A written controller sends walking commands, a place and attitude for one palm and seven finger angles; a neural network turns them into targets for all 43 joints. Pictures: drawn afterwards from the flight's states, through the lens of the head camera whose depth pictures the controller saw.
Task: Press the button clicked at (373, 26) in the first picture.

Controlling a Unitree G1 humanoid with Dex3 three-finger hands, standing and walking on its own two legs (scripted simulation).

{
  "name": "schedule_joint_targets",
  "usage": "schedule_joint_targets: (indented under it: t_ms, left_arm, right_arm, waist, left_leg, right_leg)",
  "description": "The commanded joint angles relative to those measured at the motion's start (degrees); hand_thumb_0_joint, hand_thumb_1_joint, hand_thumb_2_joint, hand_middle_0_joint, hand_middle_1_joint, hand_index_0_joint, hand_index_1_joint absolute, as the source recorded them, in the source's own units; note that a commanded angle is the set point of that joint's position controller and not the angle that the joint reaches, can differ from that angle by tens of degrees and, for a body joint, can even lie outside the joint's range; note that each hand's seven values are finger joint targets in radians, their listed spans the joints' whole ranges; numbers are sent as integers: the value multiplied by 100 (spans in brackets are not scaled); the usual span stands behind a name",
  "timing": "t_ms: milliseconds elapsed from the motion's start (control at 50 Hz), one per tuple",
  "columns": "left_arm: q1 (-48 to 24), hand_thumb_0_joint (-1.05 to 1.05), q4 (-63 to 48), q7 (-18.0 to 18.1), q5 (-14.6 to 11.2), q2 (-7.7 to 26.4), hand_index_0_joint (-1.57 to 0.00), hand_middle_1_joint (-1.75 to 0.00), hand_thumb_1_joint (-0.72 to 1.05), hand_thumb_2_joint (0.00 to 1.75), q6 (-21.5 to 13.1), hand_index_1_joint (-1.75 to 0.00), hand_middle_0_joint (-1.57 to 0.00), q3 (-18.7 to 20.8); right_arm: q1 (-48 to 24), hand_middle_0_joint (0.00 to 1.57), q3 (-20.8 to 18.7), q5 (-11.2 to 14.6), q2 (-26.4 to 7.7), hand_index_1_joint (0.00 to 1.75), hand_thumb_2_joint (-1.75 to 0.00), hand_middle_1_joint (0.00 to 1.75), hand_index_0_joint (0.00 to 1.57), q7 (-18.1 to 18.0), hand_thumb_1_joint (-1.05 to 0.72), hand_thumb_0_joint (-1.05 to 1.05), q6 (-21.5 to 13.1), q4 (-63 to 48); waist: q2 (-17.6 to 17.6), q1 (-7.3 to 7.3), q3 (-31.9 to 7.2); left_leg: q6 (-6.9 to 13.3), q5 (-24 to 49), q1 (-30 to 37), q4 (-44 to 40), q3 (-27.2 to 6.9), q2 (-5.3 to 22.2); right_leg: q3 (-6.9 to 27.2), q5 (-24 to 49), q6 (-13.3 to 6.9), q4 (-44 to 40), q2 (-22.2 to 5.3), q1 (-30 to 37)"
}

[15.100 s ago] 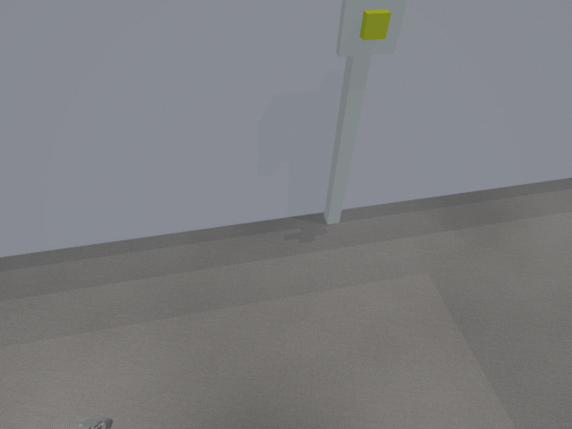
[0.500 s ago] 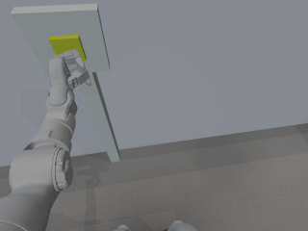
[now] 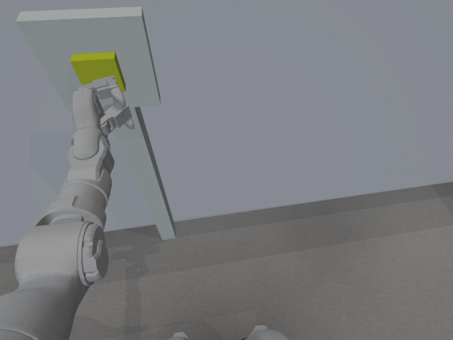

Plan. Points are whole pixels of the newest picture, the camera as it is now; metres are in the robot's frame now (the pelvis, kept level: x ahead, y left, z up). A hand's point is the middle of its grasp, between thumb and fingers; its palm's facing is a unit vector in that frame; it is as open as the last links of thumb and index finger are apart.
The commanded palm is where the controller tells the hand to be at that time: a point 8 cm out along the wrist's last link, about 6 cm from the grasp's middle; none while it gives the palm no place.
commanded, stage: pull the fist back off the button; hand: left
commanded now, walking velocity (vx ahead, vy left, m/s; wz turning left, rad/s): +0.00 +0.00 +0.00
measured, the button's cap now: (100, 71) +0.55 +0.19 +0.16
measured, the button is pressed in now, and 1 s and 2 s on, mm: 9 0 0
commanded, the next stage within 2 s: draw the hand back to the body in 0.76 s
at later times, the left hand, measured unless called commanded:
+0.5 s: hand (120, 134) +0.44 +0.15 +0.12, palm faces +0.12 -0.99 +0.03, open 3.1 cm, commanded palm +0.40 +0.20 +0.13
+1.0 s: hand (119, 149) +0.39 +0.14 +0.14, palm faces +0.11 -0.99 +0.01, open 3.1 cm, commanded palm +0.34 +0.20 +0.14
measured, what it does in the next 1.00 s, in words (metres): stands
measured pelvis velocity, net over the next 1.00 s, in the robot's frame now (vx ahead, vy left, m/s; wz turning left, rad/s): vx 0.03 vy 0.00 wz -0.02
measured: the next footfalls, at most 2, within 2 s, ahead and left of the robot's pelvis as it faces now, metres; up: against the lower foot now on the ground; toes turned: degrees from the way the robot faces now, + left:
none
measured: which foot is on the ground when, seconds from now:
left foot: down 0.00-1.00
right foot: down 0.00-1.00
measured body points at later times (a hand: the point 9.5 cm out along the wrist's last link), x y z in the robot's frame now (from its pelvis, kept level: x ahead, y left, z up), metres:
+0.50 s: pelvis +0.03 +0.00 +0.01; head +0.06 -0.01 +0.46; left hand +0.42 +0.21 +0.12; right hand +0.13 -0.25 -0.10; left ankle +0.02 +0.09 -0.71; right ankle +0.03 -0.10 -0.71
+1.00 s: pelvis +0.03 +0.00 +0.02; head +0.03 -0.01 +0.47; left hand +0.38 +0.20 +0.14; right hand +0.18 -0.23 -0.08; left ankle +0.02 +0.09 -0.71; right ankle +0.03 -0.10 -0.71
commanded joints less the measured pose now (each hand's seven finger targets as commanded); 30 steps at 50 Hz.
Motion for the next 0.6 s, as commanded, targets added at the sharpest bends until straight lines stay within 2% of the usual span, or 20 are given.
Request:
schedule_joint_targets:
  t_ms: [0,60,100,120,160,200,240,260,280,300,320,380,400,420,480,500,520,540,560,580]
  left_arm:
    - [-2979,0,-1735,-44,-28,997,-130,-150,90,90,-456,-150,-130,-24]
    - [-2555,0,-1970,-68,-102,959,-130,-150,90,90,-423,-150,-130,39]
    - [-2274,0,-2177,-94,-137,936,-130,-150,90,90,-394,-150,-130,74]
    - [-2179,0,-2267,-102,-166,914,-130,-150,90,90,-368,-150,-130,63]
    - [-1764,0,-2463,-129,-191,849,-130,-150,90,90,-307,-150,-130,76]
    - [-1161,0,-2707,-158,-230,872,-130,-150,90,90,-218,-150,-130,184]
    - [-868,0,-2895,-226,-278,612,-130,-150,90,90,-54,-150,-130,-21]
    - [-763,0,-3049,-238,-303,563,-130,-150,90,90,18,-150,-130,-52]
    - [-552,0,-3285,-236,-327,602,-130,-150,90,90,60,-150,-130,11]
    - [-350,0,-3442,-251,-349,412,-130,-150,90,90,140,-150,-130,-118]
    - [-343,0,-3766,-235,-388,435,-130,-150,90,90,168,-150,-130,-83]
    - [227,0,-4501,-210,-449,39,-130,-150,90,90,276,-150,-130,-354]
    - [349,0,-4686,-189,-437,46,-130,-150,90,90,320,-150,-130,-379]
    - [362,0,-4809,-167,-438,-125,-130,-150,90,90,392,-150,-130,-531]
    - [463,0,-5160,-76,-389,-129,-130,-150,90,90,566,-150,-130,-614]
    - [656,0,-5283,-34,-387,-30,-130,-150,90,90,608,-150,-130,-474]
    - [683,0,-5464,-34,-378,-183,-130,-150,90,90,643,-150,-130,-648]
    - [745,0,-5670,-21,-394,-175,-130,-150,90,90,651,-150,-130,-617]
    - [1003,0,-5691,-24,-389,-201,-130,-150,90,90,684,-150,-130,-646]
    - [1090,0,-5803,-6,-394,-249,-130,-150,90,90,692,-150,-130,-690]
  right_arm:
    - [359,20,-321,65,-846,30,-90,30,20,-8,-90,0,-99,-554]
    - [252,20,-332,96,-818,30,-90,30,20,-20,-90,0,-69,-652]
    - [171,20,-332,118,-785,30,-90,30,20,-37,-90,0,-49,-710]
    - [126,20,-327,132,-769,30,-90,30,20,-36,-90,0,-44,-723]
    - [33,20,-332,148,-743,30,-90,30,20,-41,-90,0,-35,-808]
    - [-47,20,-353,170,-726,30,-90,30,20,-41,-90,0,-16,-905]
    - [-151,20,-342,208,-689,30,-90,30,20,-44,-90,0,8,-979]
    - [-176,20,-346,215,-683,30,-90,30,20,-48,-90,0,18,-1014]
    - [-209,20,-360,222,-683,30,-90,30,20,-56,-90,0,19,-1055]
    - [-262,20,-348,238,-651,30,-90,30,20,-50,-90,0,19,-1102]
    - [-296,20,-363,244,-640,30,-90,30,20,-52,-90,0,17,-1116]
    - [-447,20,-375,256,-582,30,-90,30,20,-43,-90,0,-46,-1213]
    - [-499,20,-381,273,-574,30,-90,30,20,-49,-90,0,-54,-1197]
    - [-539,20,-374,271,-556,30,-90,30,20,-57,-90,0,-64,-1189]
    - [-674,20,-354,276,-548,30,-90,30,20,-108,-90,0,-89,-1190]
    - [-737,20,-369,279,-534,30,-90,30,20,-127,-90,0,-102,-1206]
    - [-799,20,-344,283,-507,30,-90,30,20,-136,-90,0,-118,-1217]
    - [-853,20,-340,279,-480,30,-90,30,20,-142,-90,0,-143,-1229]
    - [-914,20,-324,293,-469,30,-90,30,20,-149,-90,0,-151,-1234]
    - [-927,20,-322,290,-470,30,-90,30,20,-153,-90,0,-161,-1246]
  waist:
    - [210,-119,-2023]
    - [16,21,-2000]
    - [118,118,-2041]
    - [3,138,-1940]
    - [32,258,-1924]
    - [-115,394,-2014]
    - [-165,390,-1773]
    - [-243,406,-1770]
    - [-151,482,-1856]
    - [-35,498,-1836]
    - [-111,515,-1891]
    - [-81,582,-1927]
    - [-61,572,-1887]
    - [-135,523,-1784]
    - [-185,517,-1574]
    - [-177,594,-1677]
    - [-52,563,-1673]
    - [-4,610,-1735]
    - [-60,652,-1662]
    - [-159,625,-1662]
  left_leg:
    - [-30,288,1415,-707,-414,63]
    - [-22,341,1413,-749,-373,58]
    - [-26,541,1507,-757,-322,52]
    - [-27,570,1475,-783,-328,60]
    - [-28,690,1482,-804,-267,51]
    - [-15,947,1476,-795,-191,39]
    - [-12,990,1432,-833,-136,44]
    - [-4,1054,1470,-852,-142,46]
    - [-13,1256,1576,-849,-145,48]
    - [-22,1373,1669,-865,-124,51]
    - [-27,1470,1742,-859,-132,59]
    - [-38,1883,2015,-859,-140,83]
    - [-53,1921,2080,-876,-152,100]
    - [-51,1900,2107,-892,-158,103]
    - [-53,1623,2075,-988,-182,90]
    - [-52,1690,2128,-996,-172,86]
    - [-64,1765,2220,-999,-169,87]
    - [-77,1840,2291,-1004,-176,85]
    - [-87,1841,2274,-1025,-184,93]
    - [-87,1875,2285,-1038,-194,94]
  right_leg:
    - [377,328,57,-658,83,715]
    - [373,414,52,-682,91,926]
    - [379,638,39,-664,92,1066]
    - [358,678,39,-672,94,1114]
    - [360,839,24,-670,91,1261]
    - [377,1157,23,-655,85,1543]
    - [366,1270,34,-710,76,1566]
    - [366,1342,35,-722,75,1613]
    - [355,1489,12,-694,72,1706]
    - [352,1596,14,-699,70,1697]
    - [335,1681,25,-699,64,1745]
    - [297,1959,13,-687,66,1836]
    - [287,1950,24,-697,58,1797]
    - [272,1944,42,-720,58,1746]
    - [279,1724,46,-819,29,1765]
    - [298,1786,43,-815,21,1854]
    - [291,1836,41,-820,9,1847]
    - [287,1883,34,-816,2,1894]
    - [279,1871,24,-825,3,1930]
    - [261,1875,29,-841,1,1963]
